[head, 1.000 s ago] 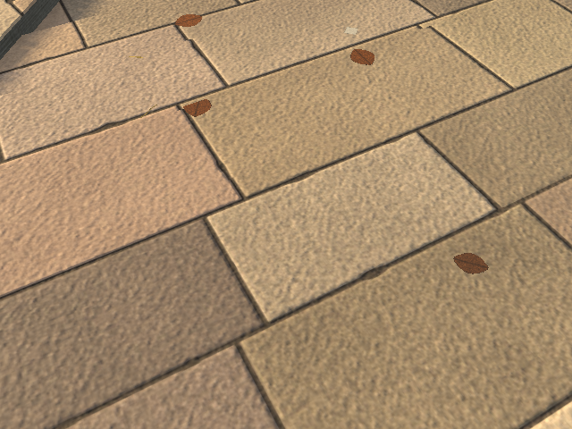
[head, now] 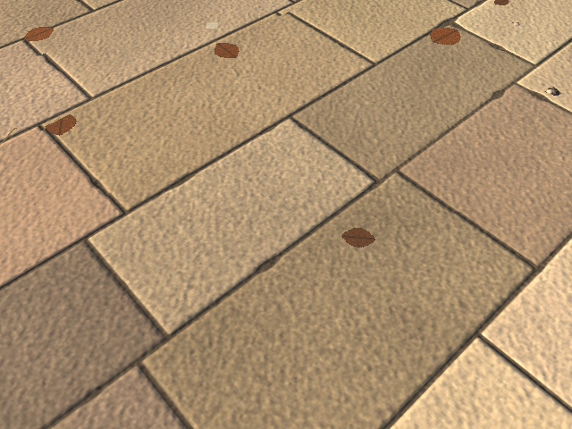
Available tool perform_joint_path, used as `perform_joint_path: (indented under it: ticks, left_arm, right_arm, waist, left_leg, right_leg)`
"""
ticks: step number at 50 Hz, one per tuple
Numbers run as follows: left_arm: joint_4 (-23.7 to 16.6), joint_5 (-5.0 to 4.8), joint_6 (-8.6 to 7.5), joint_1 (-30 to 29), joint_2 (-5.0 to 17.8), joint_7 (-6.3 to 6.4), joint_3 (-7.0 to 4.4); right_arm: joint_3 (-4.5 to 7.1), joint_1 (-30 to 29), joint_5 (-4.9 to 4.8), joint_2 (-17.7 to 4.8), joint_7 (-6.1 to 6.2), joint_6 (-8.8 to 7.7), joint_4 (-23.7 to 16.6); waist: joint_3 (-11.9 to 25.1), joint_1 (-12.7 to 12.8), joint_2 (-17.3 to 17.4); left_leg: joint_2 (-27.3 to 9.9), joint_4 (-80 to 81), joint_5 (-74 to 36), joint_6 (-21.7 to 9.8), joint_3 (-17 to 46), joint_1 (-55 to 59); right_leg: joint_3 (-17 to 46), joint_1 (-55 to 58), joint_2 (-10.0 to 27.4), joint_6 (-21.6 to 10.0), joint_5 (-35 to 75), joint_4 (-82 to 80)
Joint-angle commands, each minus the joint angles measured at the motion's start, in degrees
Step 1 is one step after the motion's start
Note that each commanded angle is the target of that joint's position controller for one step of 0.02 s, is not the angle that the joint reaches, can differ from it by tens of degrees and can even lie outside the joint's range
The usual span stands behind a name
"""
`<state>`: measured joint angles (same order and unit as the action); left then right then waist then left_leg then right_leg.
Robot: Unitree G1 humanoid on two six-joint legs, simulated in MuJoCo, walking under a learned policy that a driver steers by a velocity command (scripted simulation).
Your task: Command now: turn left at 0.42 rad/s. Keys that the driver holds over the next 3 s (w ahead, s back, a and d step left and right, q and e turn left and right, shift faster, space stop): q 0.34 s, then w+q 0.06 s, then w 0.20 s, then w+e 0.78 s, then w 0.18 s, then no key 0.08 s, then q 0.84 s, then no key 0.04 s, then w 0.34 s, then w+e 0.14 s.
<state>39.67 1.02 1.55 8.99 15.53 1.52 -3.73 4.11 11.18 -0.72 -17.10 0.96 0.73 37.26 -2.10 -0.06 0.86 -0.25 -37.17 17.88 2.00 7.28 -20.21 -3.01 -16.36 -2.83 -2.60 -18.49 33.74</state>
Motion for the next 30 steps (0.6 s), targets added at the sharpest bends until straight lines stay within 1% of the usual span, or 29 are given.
perform_joint_path:
  ticks: [1,2,3,4,5,6,7,8,9,10,11,12,13,14,15,16,17,18,19,20,21,22,23,26,30]
  left_arm:
    - [-3.82,-0.17,-0.71,1.41,8.49,0.23,-2.83]
    - [-4.44,-0.23,-1.22,0.68,7.99,0.47,-2.57]
    - [-4.65,-0.26,-1.71,0.96,8.32,0.61,-2.51]
    - [-4.65,-0.45,-1.97,0.11,9.24,0.69,-2.78]
    - [-4.6,-0.79,-1.99,-1.27,10.57,0.7,-3.22]
    - [-4.61,-0.92,-1.78,-2.21,11.32,0.76,-3.5]
    - [-4.53,-1.04,-1.35,-2.88,11.61,0.73,-3.6]
    - [-4.35,-1.25,-0.97,-2.71,11.45,0.65,-3.59]
    - [-4.14,-1.69,-0.68,-2.5,11.28,0.54,-3.52]
    - [-3.88,-2.37,-0.5,-2.45,11.05,0.4,-3.46]
    - [-3.12,-2.81,-0.61,-0.68,9.94,0.17,-3.23]
    - [-2.68,-1.76,-0.85,2.02,7.82,-0.16,-2.77]
    - [-5.51,1.8,-0.95,0.73,4.65,-0.33,-1.34]
    - [-6.45,0.23,-1.33,-4.14,7.59,0.08,-2.07]
    - [-6.28,-1.35,-1.11,-5.26,9.0,0.39,-2.51]
    - [-5.5,-1.11,-0.86,-4.52,9.15,0.82,-2.72]
    - [-4.41,-0.51,-0.6,-4.02,9.16,1.33,-2.85]
    - [-3.96,-0.21,-0.63,-2.36,9.35,1.15,-2.99]
    - [-3.66,-0.39,-0.95,-1.71,8.8,0.61,-2.9]
    - [-3.56,-0.78,-1.34,-1.83,8.04,0.1,-2.69]
    - [-3.31,-1.19,-1.71,-2.09,7.75,-0.24,-2.52]
    - [-3.33,-1.35,-2.17,-3.12,7.53,-0.45,-2.36]
    - [-3.43,-1.37,-2.68,-4.32,7.28,-0.61,-2.21]
    - [-3.27,-1.22,-4.33,-6.43,6.18,-1.26,-1.62]
    - [-3.37,-1.78,-5.95,-7.97,6.14,-2.19,-1.22]
  right_arm:
    - [1.51,-0.77,0.24,-5.3,-0.05,-0.11,-6.15]
    - [1.76,-1.32,0.32,-5.82,-0.31,0.24,-6.65]
    - [2.02,-2.83,0.1,-6.28,-0.65,0.51,-7.49]
    - [1.85,-3.49,-0.25,-5.49,-0.87,0.82,-7.84]
    - [1.39,-3.85,-0.38,-4.49,-1.11,1.05,-7.92]
    - [1.17,-3.77,-0.48,-4.08,-1.29,1.17,-7.85]
    - [1.05,-2.83,-0.68,-3.79,-1.58,1.27,-7.62]
    - [1.22,-1.92,-0.9,-4.05,-1.91,1.38,-7.48]
    - [1.47,-0.78,-1.04,-4.3,-2.21,1.55,-7.27]
    - [1.77,0.95,-0.98,-4.38,-2.37,1.74,-6.74]
    - [2.37,2.79,-0.71,-5.15,-2.05,1.89,-6.19]
    - [3.66,4.27,-0.47,-9.29,-1.43,1.72,-6.76]
    - [4.32,3.9,0.53,-15.91,-0.66,1.1,-9.56]
    - [3.62,6.36,2.74,-14.22,-1.64,-0.28,-9.51]
    - [3.07,3.95,2.7,-13.03,-2.0,-1.31,-8.94]
    - [2.82,1.05,1.34,-11.56,-1.63,-1.56,-8.47]
    - [2.26,-0.99,0.42,-10.14,-1.1,-1.32,-8.7]
    - [1.95,-1.48,-0.22,-9.73,-0.58,-1.0,-8.41]
    - [1.75,-0.58,-0.23,-9.38,-0.2,-0.9,-8.28]
    - [1.57,0.44,-0.16,-8.73,0.08,-1.03,-8.15]
    - [1.3,1.03,0.03,-8.17,0.26,-1.29,-8.01]
    - [1.21,1.77,0.26,-8.02,0.38,-1.6,-7.7]
    - [1.17,2.67,0.41,-7.93,0.5,-1.88,-7.12]
    - [1.22,4.73,0.55,-8.29,0.54,-2.58,-5.31]
    - [1.46,6.2,0.29,-9.67,-0.09,-3.1,-3.77]
  waist:
    - [5.75,0.4,-9.02]
    - [5.72,0.82,-10.83]
    - [4.83,1.44,-7.75]
    - [4.27,0.96,-5.41]
    - [3.83,0.79,-5.2]
    - [4.38,0.9,-6.32]
    - [4.97,0.73,-7.67]
    - [5.67,0.65,-8.89]
    - [6.37,0.12,-9.06]
    - [6.98,-0.9,-8.6]
    - [7.49,-1.45,-6.81]
    - [7.3,-1.14,2.87]
    - [7.21,0.57,18.1]
    - [13.59,-4.74,12.11]
    - [9.33,-2.96,7.0]
    - [6.58,-1.16,4.44]
    - [6.05,-0.36,3.19]
    - [7.16,0.77,3.5]
    - [7.93,0.88,4.43]
    - [8.17,0.37,4.98]
    - [7.5,-0.08,5.63]
    - [6.3,-0.72,6.19]
    - [5.31,-1.33,6.53]
    - [3.89,-2.76,7.36]
    - [1.52,-4.14,7.21]
  left_leg:
    - [0.63,-9.37,0.63,-1.39,-3.71,-8.56]
    - [-0.68,-17.79,13.75,-0.92,-4.52,-11.09]
    - [-2.32,-23.1,17.58,-0.76,-3.74,-13.99]
    - [-3.78,-22.74,17.18,-0.7,-3.41,-15.0]
    - [-4.66,-19.62,14.37,-0.64,-4.12,-13.58]
    - [-4.44,-16.74,11.43,-0.6,-5.72,-10.6]
    - [-3.44,-13.67,9.63,-0.62,-7.74,-6.77]
    - [-2.19,-10.34,7.69,-0.72,-9.58,-3.89]
    - [-1.05,-5.52,4.33,-1.14,-11.08,-1.02]
    - [0.55,1.11,-0.79,-1.96,-12.85,3.01]
    - [2.22,7.33,-5.53,-3.43,-12.55,8.53]
    - [-3.02,12.47,-20.7,-6.68,-2.09,17.06]
    - [-20.26,12.64,-46.55,-16.51,22.59,22.99]
    - [-24.07,15.95,-41.81,-24.55,27.44,19.26]
    - [-20.51,16.45,-35.01,-22.36,22.24,17.21]
    - [-16.88,16.11,-29.76,-18.6,17.68,15.37]
    - [-14.51,15.84,-28.11,-16.12,15.28,14.26]
    - [-12.19,17.05,-22.12,-15.15,13.45,12.41]
    - [-10.72,18.81,-12.88,-14.87,13.65,12.23]
    - [-10.02,20.78,-2.6,-15.06,14.59,13.37]
    - [-10.02,22.68,4.57,-15.14,15.34,14.3]
    - [-10.12,24.15,7.42,-15.07,16.0,14.75]
    - [-10.21,24.9,7.64,-14.91,16.1,15.36]
    - [-10.16,25.49,5.06,-14.49,14.87,15.61]
    - [-10.8,25.94,6.41,-15.12,15.32,12.96]
  right_leg:
    - [18.7,8.46,19.52,-11.19,17.04,-11.32]
    - [22.56,8.71,24.69,-14.55,23.91,-12.17]
    - [23.2,9.4,26.76,-15.9,29.04,-12.5]
    - [20.64,9.97,26.07,-14.77,30.14,-12.19]
    - [16.62,9.29,24.08,-12.81,30.57,-11.92]
    - [12.89,8.41,22.21,-11.25,31.84,-11.46]
    - [9.36,6.98,20.43,-10.1,32.8,-10.73]
    - [6.9,6.72,19.38,-9.3,32.47,-9.78]
    - [4.98,6.84,18.79,-8.26,30.77,-8.13]
    - [2.99,6.22,18.17,-6.69,27.73,-5.46]
    - [0.42,3.81,16.63,-4.03,21.87,-0.68]
    - [-4.42,-5.54,12.5,0.93,9.29,11.35]
    - [-3.85,-22.6,4.45,6.47,-21.97,29.53]
    - [6.36,-23.47,2.5,6.81,-23.85,37.86]
    - [7.68,-24.84,3.64,6.46,-18.83,39.97]
    - [7.74,-25.55,4.58,6.18,-13.11,38.07]
    - [8.26,-24.68,5.3,6.4,-9.16,36.09]
    - [7.77,-21.86,5.0,6.63,-5.25,34.44]
    - [7.17,-20.64,4.36,6.65,-1.88,33.39]
    - [7.16,-21.31,4.24,6.55,0.62,31.07]
    - [6.95,-22.16,4.26,6.42,2.4,27.93]
    - [6.76,-22.56,4.23,6.35,3.49,24.2]
    - [6.75,-22.52,4.25,6.33,4.31,20.43]
    - [6.33,-19.51,4.33,6.24,6.35,10.7]
    - [5.52,-15.53,4.3,5.21,6.32,3.12]
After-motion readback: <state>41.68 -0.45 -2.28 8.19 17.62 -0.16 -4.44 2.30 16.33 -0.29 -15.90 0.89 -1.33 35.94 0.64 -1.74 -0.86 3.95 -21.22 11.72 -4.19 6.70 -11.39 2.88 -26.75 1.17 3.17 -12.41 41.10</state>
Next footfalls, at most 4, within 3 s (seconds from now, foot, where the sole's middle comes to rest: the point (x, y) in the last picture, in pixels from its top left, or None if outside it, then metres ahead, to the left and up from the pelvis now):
0.24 left None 0.03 0.15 -0.76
0.82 right None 0.21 -0.03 -0.76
1.26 left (202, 414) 0.50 0.22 -0.76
1.72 right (327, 324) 0.73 -0.08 -0.76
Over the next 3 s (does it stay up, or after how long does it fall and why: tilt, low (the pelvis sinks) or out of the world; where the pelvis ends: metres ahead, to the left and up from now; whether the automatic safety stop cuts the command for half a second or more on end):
stays up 0.77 0.10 0.02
